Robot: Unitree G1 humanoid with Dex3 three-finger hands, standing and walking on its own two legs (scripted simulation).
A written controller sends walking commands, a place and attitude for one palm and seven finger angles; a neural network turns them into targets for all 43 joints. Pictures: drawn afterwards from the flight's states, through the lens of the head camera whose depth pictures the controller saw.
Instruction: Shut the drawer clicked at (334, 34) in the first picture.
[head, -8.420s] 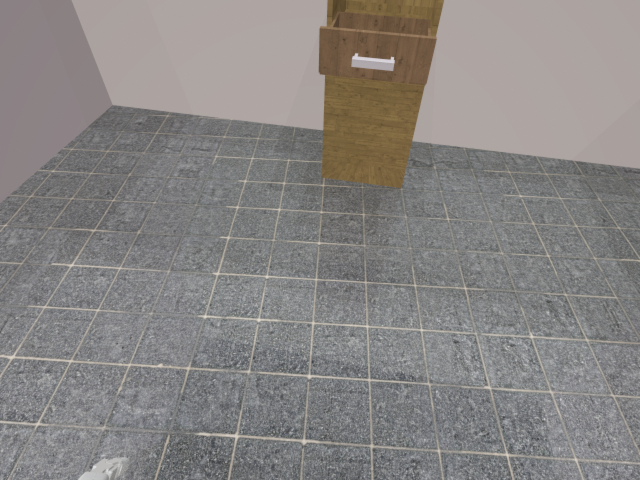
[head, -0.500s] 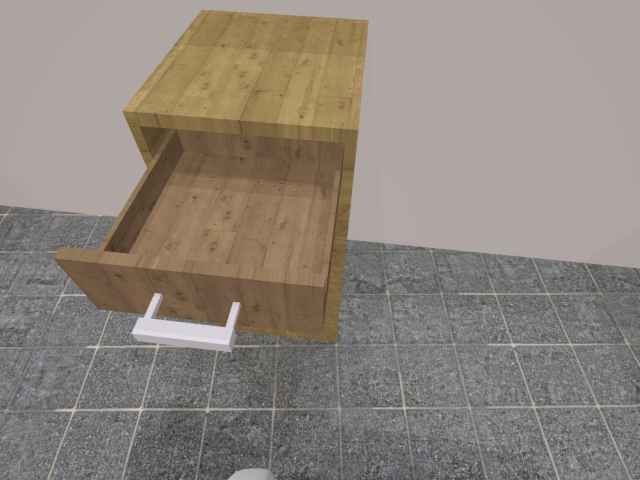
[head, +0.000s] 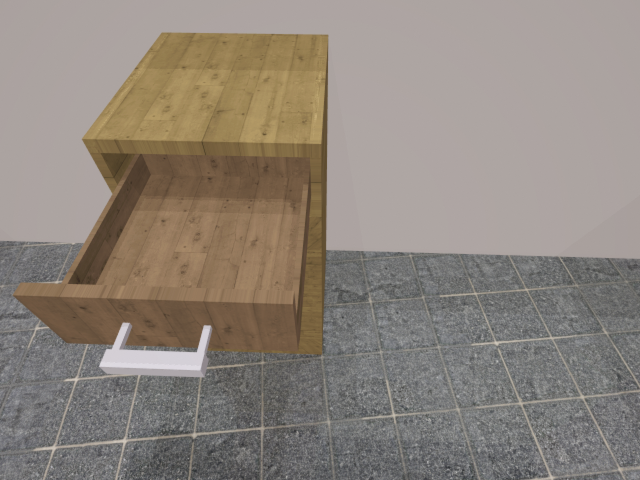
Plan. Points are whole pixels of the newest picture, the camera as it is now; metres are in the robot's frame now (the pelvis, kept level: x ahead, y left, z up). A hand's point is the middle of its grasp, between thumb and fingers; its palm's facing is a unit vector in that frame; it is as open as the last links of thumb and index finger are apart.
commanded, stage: come to a stop and stand still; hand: left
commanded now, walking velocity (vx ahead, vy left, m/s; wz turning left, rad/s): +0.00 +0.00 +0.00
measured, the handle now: (160, 347) +0.28 +0.24 -0.02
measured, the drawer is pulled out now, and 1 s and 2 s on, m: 0.29 0.29 0.28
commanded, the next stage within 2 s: look again from close up in 0.90 s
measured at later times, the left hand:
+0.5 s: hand out of the picture -0.01 +0.18 -0.17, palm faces +0.03 -0.98 -0.20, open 7.4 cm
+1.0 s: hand out of the picture +0.00 +0.22 -0.17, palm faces +0.03 -0.98 -0.19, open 7.4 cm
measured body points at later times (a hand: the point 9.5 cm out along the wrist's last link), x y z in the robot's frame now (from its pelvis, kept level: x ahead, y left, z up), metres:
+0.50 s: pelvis +0.00 +0.02 +0.00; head +0.01 +0.01 +0.45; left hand -0.01 +0.24 -0.15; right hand +0.00 -0.20 -0.16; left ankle +0.00 +0.14 -0.73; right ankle -0.02 -0.08 -0.73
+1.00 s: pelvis +0.01 +0.05 +0.00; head +0.02 +0.05 +0.45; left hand +0.00 +0.27 -0.16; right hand +0.01 -0.17 -0.15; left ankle +0.00 +0.14 -0.73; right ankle -0.02 -0.08 -0.73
